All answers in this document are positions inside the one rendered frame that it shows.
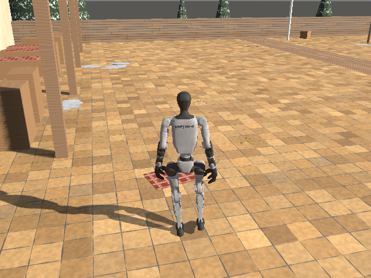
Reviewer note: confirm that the robot right upper arm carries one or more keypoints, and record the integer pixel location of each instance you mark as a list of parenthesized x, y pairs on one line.
[(204, 131)]

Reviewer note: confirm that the robot foot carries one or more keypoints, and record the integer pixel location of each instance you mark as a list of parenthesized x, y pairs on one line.
[(200, 225), (180, 231)]

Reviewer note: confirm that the left robot hand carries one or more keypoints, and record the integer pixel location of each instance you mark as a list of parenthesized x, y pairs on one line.
[(158, 171)]

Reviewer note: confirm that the robot right foot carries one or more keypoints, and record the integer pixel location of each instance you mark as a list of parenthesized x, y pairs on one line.
[(200, 225)]

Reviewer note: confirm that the robot left forearm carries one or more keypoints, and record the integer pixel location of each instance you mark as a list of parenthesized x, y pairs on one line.
[(160, 156)]

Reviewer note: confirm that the robot left foot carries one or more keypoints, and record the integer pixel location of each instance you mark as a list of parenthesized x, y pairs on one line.
[(180, 231)]

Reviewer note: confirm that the robot left upper arm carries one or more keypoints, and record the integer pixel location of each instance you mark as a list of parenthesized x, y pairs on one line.
[(164, 132)]

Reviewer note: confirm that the robot right forearm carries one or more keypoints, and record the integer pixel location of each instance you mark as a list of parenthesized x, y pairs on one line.
[(210, 157)]

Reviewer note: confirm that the right robot hand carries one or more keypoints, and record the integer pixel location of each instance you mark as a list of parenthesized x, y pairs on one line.
[(213, 174)]

